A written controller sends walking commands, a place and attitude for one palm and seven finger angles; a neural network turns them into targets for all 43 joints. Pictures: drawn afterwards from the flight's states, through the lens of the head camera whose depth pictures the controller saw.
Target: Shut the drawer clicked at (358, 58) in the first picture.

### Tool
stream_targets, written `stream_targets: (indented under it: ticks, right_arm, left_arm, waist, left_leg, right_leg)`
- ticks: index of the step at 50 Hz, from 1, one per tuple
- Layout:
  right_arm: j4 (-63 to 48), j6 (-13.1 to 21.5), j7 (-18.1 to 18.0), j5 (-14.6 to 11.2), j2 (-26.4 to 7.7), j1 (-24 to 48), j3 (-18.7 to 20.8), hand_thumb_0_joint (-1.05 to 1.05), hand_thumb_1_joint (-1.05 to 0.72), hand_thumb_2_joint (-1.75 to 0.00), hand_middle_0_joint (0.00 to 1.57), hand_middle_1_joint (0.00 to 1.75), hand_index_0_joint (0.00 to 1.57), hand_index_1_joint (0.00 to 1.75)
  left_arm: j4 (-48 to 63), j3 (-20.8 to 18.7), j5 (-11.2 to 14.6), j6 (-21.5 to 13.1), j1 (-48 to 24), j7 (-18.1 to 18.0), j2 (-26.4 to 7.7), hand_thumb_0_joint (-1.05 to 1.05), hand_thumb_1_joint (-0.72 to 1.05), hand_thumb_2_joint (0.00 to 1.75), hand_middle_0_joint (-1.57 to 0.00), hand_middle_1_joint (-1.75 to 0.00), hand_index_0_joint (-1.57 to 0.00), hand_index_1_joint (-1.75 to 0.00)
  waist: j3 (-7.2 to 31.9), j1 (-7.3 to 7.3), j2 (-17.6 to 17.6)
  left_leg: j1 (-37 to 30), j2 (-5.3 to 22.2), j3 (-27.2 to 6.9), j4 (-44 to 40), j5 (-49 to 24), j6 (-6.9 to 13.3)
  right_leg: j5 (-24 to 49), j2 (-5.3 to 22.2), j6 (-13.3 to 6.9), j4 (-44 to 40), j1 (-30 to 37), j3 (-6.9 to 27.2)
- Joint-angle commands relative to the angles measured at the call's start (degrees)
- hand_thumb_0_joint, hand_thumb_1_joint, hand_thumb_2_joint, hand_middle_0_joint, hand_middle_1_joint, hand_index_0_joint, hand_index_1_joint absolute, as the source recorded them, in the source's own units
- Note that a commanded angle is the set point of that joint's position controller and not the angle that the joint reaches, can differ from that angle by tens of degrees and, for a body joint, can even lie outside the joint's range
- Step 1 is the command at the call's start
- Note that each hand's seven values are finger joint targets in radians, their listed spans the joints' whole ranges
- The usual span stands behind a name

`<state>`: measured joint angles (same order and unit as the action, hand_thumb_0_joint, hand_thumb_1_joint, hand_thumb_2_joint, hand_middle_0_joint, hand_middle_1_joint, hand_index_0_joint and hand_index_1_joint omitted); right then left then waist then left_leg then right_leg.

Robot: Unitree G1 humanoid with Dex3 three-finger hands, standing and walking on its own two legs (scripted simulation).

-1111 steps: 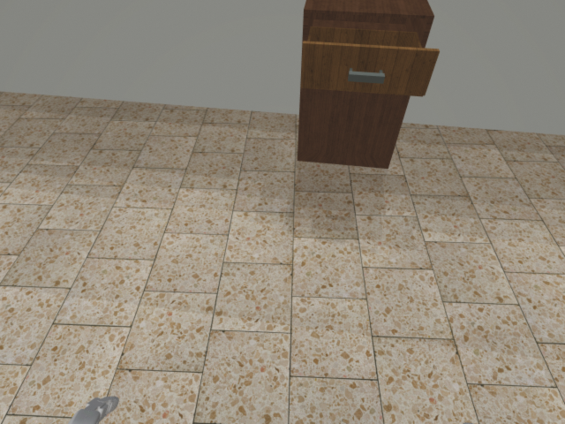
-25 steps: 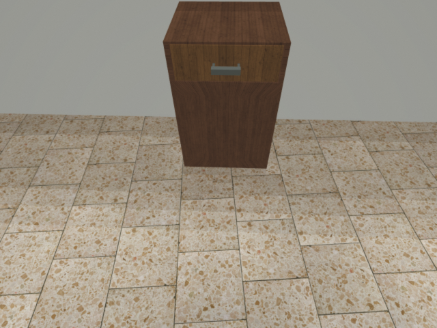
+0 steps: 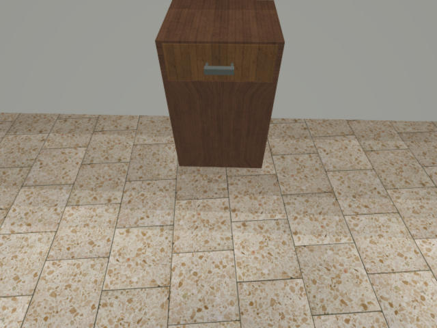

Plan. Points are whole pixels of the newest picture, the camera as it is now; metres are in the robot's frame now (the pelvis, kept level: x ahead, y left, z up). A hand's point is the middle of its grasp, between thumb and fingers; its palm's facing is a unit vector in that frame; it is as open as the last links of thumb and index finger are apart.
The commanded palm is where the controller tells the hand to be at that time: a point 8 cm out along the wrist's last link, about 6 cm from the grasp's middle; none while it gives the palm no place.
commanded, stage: look to check the result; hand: left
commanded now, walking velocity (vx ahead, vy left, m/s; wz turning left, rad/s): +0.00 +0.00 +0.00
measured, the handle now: (219, 67) +1.06 +0.04 -0.10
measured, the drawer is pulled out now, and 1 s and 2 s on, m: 0.00 0.00 0.00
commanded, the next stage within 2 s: stand and wait in 0.40 s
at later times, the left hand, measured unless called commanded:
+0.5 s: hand out of the picture +0.01 +0.15 -0.17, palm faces +0.02 -0.98 -0.20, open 7.4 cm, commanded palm none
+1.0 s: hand out of the picture +0.02 +0.15 -0.17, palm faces +0.02 -0.98 -0.21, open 7.4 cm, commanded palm none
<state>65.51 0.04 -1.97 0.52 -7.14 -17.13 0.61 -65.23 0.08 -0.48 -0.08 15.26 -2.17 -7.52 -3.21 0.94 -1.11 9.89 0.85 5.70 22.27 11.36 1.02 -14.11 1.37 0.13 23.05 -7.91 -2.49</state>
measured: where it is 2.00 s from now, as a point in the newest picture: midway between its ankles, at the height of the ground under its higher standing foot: outside the picture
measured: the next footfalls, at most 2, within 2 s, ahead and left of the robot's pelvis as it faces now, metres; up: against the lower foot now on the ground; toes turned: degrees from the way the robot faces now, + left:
none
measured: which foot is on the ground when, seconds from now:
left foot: down 0.00-1.00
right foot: down 0.00-1.00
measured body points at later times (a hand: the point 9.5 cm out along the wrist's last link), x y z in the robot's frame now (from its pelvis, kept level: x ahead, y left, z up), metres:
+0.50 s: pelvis +0.01 -0.02 +0.00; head +0.03 -0.02 +0.45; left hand +0.01 +0.20 -0.16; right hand +0.00 -0.23 -0.17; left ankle +0.01 +0.11 -0.74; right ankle -0.02 -0.12 -0.74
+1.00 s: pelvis +0.02 -0.02 +0.00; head +0.03 -0.03 +0.45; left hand +0.02 +0.21 -0.16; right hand +0.00 -0.23 -0.17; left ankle +0.01 +0.11 -0.74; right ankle -0.02 -0.12 -0.74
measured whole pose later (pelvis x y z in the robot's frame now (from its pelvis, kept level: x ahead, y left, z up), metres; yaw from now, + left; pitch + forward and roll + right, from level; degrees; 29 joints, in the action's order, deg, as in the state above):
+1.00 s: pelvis +0.02 -0.02 +0.00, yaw +0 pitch -1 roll +0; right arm 66.1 0.1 -2.4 0.6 -7.8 -15.8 0.7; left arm -65.5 -0.2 -0.4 -0.6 15.1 -2.3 -7.9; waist -2.6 0.9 -1.2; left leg 7.6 2.4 5.4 21.3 12.4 -0.7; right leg -14.9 -0.2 -1.3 21.5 -5.4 -2.7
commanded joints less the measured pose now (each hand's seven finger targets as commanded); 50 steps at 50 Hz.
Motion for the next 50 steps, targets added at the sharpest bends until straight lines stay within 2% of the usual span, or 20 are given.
stream_targets:
  ticks: [1,13,20,23,26,32,35,38,46,48,50]
  right_arm:
    - [-0.8,0.8,-0.1,0.1,-4.7,-4.6,0.8,0.0,-0.9,-0.9,0.2,0.3,0.2,0.3]
    - [-0.5,0.6,-0.2,0.2,-4.6,-3.7,0.8,0.0,-0.9,-0.9,0.2,0.3,0.2,0.3]
    - [-0.6,0.7,-0.3,0.1,-4.9,-3.5,1.0,0.0,-0.9,-0.9,0.2,0.3,0.2,0.3]
    - [-0.4,0.7,-0.4,0.1,-4.9,-3.5,0.9,0.0,-0.9,-0.9,0.2,0.3,0.2,0.3]
    - [-0.5,0.8,-0.4,0.2,-5.0,-3.4,0.9,0.0,-0.9,-0.9,0.2,0.3,0.2,0.3]
    - [-0.3,0.6,-0.4,0.2,-5.0,-3.2,0.9,0.0,-0.9,-0.9,0.2,0.3,0.2,0.3]
    - [-0.3,0.6,-0.4,0.1,-5.2,-3.3,1.0,0.0,-0.9,-0.9,0.2,0.3,0.2,0.3]
    - [-0.3,0.8,-0.5,0.2,-5.5,-3.3,0.9,0.0,-0.9,-0.9,0.2,0.3,0.2,0.3]
    - [-0.2,0.8,-0.5,0.2,-5.6,-3.1,0.9,0.0,-0.9,-0.9,0.2,0.3,0.2,0.3]
    - [-0.3,0.9,-0.5,0.2,-5.7,-3.3,0.9,0.0,-0.9,-0.9,0.2,0.3,0.2,0.3]
    - [-0.3,0.8,-0.5,0.2,-5.8,-3.2,0.9,0.0,-0.9,-0.9,0.2,0.3,0.2,0.3]
  left_arm:
    - [1.0,-1.3,0.1,-1.0,4.3,-0.2,-5.9,0.0,0.9,0.9,-0.2,-0.3,-0.2,-0.3]
    - [0.6,-1.2,0.1,-1.2,4.8,-0.3,-5.6,0.0,0.9,0.9,-0.2,-0.3,-0.2,-0.3]
    - [0.7,-1.3,0.1,-1.4,5.1,-0.4,-5.8,0.0,0.9,0.9,-0.2,-0.3,-0.2,-0.3]
    - [0.7,-1.3,0.1,-1.4,4.9,-0.4,-5.9,0.0,0.9,0.9,-0.2,-0.3,-0.2,-0.3]
    - [0.7,-1.4,0.2,-1.5,4.9,-0.4,-6.0,0.0,0.9,0.9,-0.2,-0.3,-0.2,-0.3]
    - [0.8,-1.4,0.2,-1.4,4.7,-0.4,-6.2,0.0,0.9,0.9,-0.2,-0.3,-0.2,-0.3]
    - [0.8,-1.4,0.2,-1.4,4.5,-0.4,-6.4,0.0,0.9,0.9,-0.2,-0.3,-0.2,-0.3]
    - [1.0,-1.5,0.2,-1.5,4.2,-0.4,-6.5,0.0,0.9,0.9,-0.2,-0.3,-0.2,-0.3]
    - [0.8,-1.6,0.1,-1.4,4.0,-0.3,-6.6,0.0,0.9,0.9,-0.2,-0.3,-0.2,-0.3]
    - [0.9,-1.7,0.2,-1.4,4.1,-0.3,-6.7,0.0,0.9,0.9,-0.2,-0.3,-0.2,-0.3]
    - [0.9,-1.5,0.2,-1.4,4.0,-0.3,-6.7,0.0,0.9,0.9,-0.2,-0.3,-0.2,-0.3]
  waist:
    - [-1.1,-0.31,1.7]
    - [-1.7,-0.23,0.6]
    - [-0.4,-0.3,2.0]
    - [-0.5,-0.28,0.8]
    - [0.0,-0.35,1.1]
    - [-1.4,-0.42,1.4]
    - [-0.7,-0.3,1.6]
    - [0.3,-0.33,0.3]
    - [-1.5,-0.37,1.1]
    - [-0.1,-0.37,0.8]
    - [-1.0,-0.4,1.5]
  left_leg:
    - [-2.2,5.3,-5.9,-3.5,-6.5,1.0]
    - [-2.8,5.4,-5.2,-3.2,-6.5,0.5]
    - [-3.6,5.6,-5.0,-2.5,-9.1,0.5]
    - [-3.5,5.6,-4.9,-2.7,-8.8,0.4]
    - [-3.8,5.7,-4.9,-2.6,-9.6,0.4]
    - [-3.3,5.5,-4.9,-2.8,-8.6,0.3]
    - [-3.7,5.7,-4.7,-2.7,-8.8,0.2]
    - [-4.2,5.8,-4.8,-2.8,-10.1,0.2]
    - [-3.7,5.8,-5.0,-3.4,-9.3,0.2]
    - [-4.4,5.9,-4.8,-3.3,-10.1,0.3]
    - [-4.1,5.9,-4.9,-3.4,-9.0,0.2]
  right_leg:
    - [6.1,4.4,-1.9,-5.1,-4.2,4.5]
    - [7.6,4.4,-2.1,-5.6,-4.2,5.1]
    - [12.5,4.5,-2.1,-5.1,-2.9,5.0]
    - [12.2,4.5,-2.1,-5.3,-2.5,5.1]
    - [13.5,4.6,-2.2,-5.1,-2.0,5.0]
    - [12.8,4.6,-2.1,-5.7,-2.4,5.0]
    - [13.2,4.6,-2.1,-5.6,-2.1,4.9]
    - [14.0,4.5,-2.2,-5.3,-1.4,5.0]
    - [12.4,4.4,-2.2,-5.8,-2.1,5.0]
    - [13.3,4.5,-2.2,-5.5,-1.5,4.9]
    - [12.2,4.4,-2.2,-5.8,-2.2,5.0]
